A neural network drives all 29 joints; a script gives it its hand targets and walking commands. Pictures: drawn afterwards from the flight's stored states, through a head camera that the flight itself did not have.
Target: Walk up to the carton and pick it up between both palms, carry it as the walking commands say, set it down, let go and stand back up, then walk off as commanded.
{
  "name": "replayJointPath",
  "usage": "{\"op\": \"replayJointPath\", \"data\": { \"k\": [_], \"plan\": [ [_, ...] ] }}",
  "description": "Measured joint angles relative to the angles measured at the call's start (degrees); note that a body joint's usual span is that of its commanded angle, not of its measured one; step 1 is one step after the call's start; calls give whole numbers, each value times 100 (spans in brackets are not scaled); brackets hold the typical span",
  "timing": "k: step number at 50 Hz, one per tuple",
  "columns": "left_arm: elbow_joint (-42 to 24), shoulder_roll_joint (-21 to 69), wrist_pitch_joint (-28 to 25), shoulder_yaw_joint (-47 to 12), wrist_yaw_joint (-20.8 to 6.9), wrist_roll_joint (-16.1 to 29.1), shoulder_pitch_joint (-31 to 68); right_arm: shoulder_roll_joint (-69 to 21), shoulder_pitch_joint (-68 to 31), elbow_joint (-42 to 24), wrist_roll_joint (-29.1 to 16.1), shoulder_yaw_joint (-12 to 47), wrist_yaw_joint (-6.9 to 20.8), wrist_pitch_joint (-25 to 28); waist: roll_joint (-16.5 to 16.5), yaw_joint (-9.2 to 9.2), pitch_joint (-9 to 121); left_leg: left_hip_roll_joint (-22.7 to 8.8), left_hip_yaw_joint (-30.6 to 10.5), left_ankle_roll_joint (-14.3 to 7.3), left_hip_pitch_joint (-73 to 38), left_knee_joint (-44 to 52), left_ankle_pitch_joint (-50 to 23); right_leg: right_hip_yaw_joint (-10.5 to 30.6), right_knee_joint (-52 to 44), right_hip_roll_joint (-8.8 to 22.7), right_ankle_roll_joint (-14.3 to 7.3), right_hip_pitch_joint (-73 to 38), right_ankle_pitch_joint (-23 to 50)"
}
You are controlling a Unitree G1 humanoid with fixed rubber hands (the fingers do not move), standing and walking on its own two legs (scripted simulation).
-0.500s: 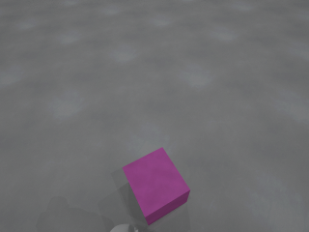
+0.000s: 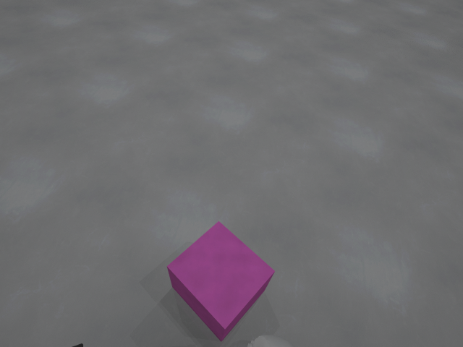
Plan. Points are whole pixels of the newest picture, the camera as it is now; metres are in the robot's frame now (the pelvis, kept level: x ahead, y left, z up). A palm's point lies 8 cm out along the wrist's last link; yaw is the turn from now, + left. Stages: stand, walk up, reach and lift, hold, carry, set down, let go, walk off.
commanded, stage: walk off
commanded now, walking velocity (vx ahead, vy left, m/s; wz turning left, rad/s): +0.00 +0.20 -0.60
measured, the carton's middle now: (220, 279) +0.45 +0.00 -0.66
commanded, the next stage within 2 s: stand in 0.96 s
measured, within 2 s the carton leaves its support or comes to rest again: neither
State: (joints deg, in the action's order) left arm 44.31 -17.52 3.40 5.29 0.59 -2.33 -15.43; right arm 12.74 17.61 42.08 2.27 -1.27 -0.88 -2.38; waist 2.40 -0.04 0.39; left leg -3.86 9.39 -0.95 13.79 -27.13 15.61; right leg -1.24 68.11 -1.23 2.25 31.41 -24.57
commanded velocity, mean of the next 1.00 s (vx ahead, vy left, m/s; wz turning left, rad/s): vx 0.00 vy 0.19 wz -0.56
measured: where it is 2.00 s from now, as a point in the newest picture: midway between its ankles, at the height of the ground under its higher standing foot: outside the picture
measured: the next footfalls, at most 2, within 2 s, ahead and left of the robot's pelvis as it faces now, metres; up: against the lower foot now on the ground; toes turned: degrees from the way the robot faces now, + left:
right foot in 0.20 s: +0.01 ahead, -0.04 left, +0.00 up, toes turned -13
left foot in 0.64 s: +0.14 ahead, +0.30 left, +0.00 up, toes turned -19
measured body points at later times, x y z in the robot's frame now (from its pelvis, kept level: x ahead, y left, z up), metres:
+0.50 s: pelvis +0.02 +0.11 +0.01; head +0.05 +0.05 +0.45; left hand +0.16 +0.38 -0.08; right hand +0.05 -0.18 -0.14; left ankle +0.10 +0.31 -0.66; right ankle -0.03 -0.03 -0.74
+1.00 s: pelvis +0.08 +0.23 -0.01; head +0.10 +0.20 +0.44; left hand +0.35 +0.36 -0.12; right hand -0.03 -0.01 -0.14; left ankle +0.10 +0.31 -0.74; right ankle +0.01 +0.19 -0.72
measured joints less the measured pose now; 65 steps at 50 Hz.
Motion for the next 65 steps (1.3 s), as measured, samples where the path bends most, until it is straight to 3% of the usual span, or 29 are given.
{"op": "replayJointPath", "data": {
  "k": [6, 9, 10, 11, 13, 16, 19, 23, 27, 29, 31, 33, 35, 37, 41, 44, 49, 52, 55, 56, 58, 61, 65],
  "plan": [
    [-170, 326, 29, -173, -54, 63, 253, 35, 137, 16, 47, -21, -63, 24, -232, 202, -66, 106, 552, -216, -6, -216, 263, -443, -1694, 57, -143, -704, -389],
    [-306, 477, -76, -286, -27, 83, 380, 75, 271, 125, 33, -32, -68, -3, -383, 222, -75, 114, 802, -265, 100, -616, 541, -510, -3000, 58, -272, -1287, 275],
    [-350, 512, -139, -314, -3, 62, 416, 95, 327, 180, 19, -37, -69, -13, -434, 180, -84, 81, 827, -247, 212, -932, 676, -495, -3358, 47, -434, -1462, 439],
    [-375, 554, -174, -337, 30, 43, 446, 111, 336, 255, 18, -46, -68, -43, -511, 140, -130, 67, 655, -113, 387, -1416, 959, -456, -3294, 20, -560, -1453, 413],
    [-403, 528, -191, -359, 125, 67, 358, 102, 338, 269, 32, -36, -35, -163, -464, 67, -186, 201, 184, 166, 821, -2515, 1266, -281, -3244, 110, -611, -1497, 371],
    [-328, 432, -119, -346, 199, 96, 36, 185, 144, 116, 49, -63, 88, -260, -405, 23, -257, 209, -365, 462, 1394, -3404, 679, 36, -3743, 286, -404, -1710, 701],
    [-219, 278, -124, -324, 178, 91, -181, 308, -84, -54, 43, -98, 203, -257, -349, -33, -339, 76, -787, 576, 1802, -3607, 47, 349, -4106, 454, -285, -1769, 966],
    [-157, 90, -185, -245, 111, 59, -324, 420, -266, -189, 1, -152, 290, -271, -316, -144, -315, -46, -1073, 652, 1918, -3367, -301, 689, -4146, 632, -73, -1645, 1041],
    [-223, -100, -176, -114, 69, 34, -321, 391, -468, -300, -45, -152, 329, -291, -249, -297, -279, -5, -1033, 721, 1510, -2319, -100, 968, -3986, 703, 147, -1459, 975],
    [-270, -183, -164, -64, 62, 30, -292, 374, -569, -356, -65, -142, 314, -273, -204, -372, -268, 95, -950, 680, 1167, -1661, 199, 1100, -3858, 719, 298, -1355, 916],
    [-317, -260, -166, -16, 75, 14, -309, 370, -628, -409, -68, -135, 258, -199, -172, -384, -224, 162, -857, 557, 655, -703, 38, 1237, -3619, 688, 476, -1204, 797],
    [-294, -334, -154, 71, 105, -64, -267, 287, -653, -359, -21, -117, 212, -112, -55, -301, -215, 163, -775, 375, 547, -532, 112, 1308, -2916, 583, 326, -912, 118],
    [-239, -290, -60, 114, 163, -40, -231, 169, -614, -321, -2, -22, 227, -99, 59, -287, -199, 65, -576, 251, 521, -675, 216, 1095, -1659, 326, 149, -466, -505],
    [-209, -198, 9, 67, 126, 7, -160, 92, -466, -351, -1, 19, 225, -68, 67, -163, -152, -15, -441, 196, 352, -425, 104, 718, -712, 143, 42, -176, -496],
    [-206, -53, 9, -24, -32, 52, -30, 42, -213, -328, -18, 18, 83, -22, 23, -24, -87, -52, -94, 56, 57, -52, -9, 151, 21, -27, 59, -47, -150],
    [-236, 50, 46, -66, -69, 57, 73, 41, -62, -309, -11, 4, -14, -20, -29, 58, -58, 0, 199, -47, -14, -19, 58, -169, -381, 17, 69, -232, 20],
    [-389, 302, 18, -200, -82, 105, 328, 104, 101, -160, 20, -30, -37, -16, -319, 237, -134, 57, 643, -181, 15, -314, 332, -431, -2131, 72, -113, -939, -330],
    [-522, 411, -118, -298, -42, 88, 474, 149, 310, 50, -34, -41, -53, -31, -493, 220, -140, 12, 786, -165, 185, -894, 658, -445, -3425, 32, -299, -1516, 553],
    [-608, 477, -208, -371, 55, 96, 510, 94, 388, 238, -60, -29, -32, -157, -499, 151, -243, 122, 214, 189, 650, -2168, 1226, -301, -3412, 93, -576, -1632, 440],
    [-594, 498, -222, -380, 79, 104, 464, 94, 375, 241, -74, -26, -13, -193, -483, 142, -260, 145, 22, 271, 803, -2481, 1161, -244, -3577, 135, -580, -1733, 480],
    [-540, 516, -219, -424, 108, 110, 363, 119, 304, 230, -83, -44, 49, -203, -453, 144, -285, 117, -282, 408, 1032, -2733, 787, -158, -3991, 237, -386, -1929, 764],
    [-420, 519, -247, -468, 121, 102, 332, 146, 206, 249, -96, -70, 118, -156, -387, 145, -319, 3, -582, 532, 1175, -2571, 266, -85, -4373, 352, -370, -2114, 949],
    [-296, 556, -295, -508, 76, 59, 333, 156, 138, 287, -118, -86, 150, -153, -325, 64, -284, -81, -697, 585, 958, -1795, 122, -47, -4337, 442, -259, -2105, 927]
  ]
}}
